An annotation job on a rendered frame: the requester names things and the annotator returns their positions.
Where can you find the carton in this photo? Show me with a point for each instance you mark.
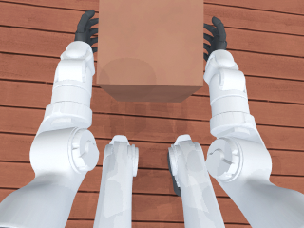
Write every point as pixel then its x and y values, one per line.
pixel 150 50

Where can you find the left robot thigh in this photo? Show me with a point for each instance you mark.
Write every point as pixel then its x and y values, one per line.
pixel 114 207

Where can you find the robot left hand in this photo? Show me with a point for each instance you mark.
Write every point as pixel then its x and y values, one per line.
pixel 84 30

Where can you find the robot right hand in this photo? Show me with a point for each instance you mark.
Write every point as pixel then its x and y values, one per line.
pixel 217 41

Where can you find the right robot forearm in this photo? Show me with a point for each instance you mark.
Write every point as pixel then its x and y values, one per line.
pixel 228 99

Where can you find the left robot forearm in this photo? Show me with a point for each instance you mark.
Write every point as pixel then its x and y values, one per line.
pixel 72 90

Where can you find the robot right foot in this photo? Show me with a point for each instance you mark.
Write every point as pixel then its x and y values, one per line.
pixel 177 189

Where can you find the robot right upper arm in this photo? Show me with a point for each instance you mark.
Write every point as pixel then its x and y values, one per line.
pixel 242 168

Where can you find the robot left upper arm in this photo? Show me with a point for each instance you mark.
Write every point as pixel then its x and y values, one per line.
pixel 60 159

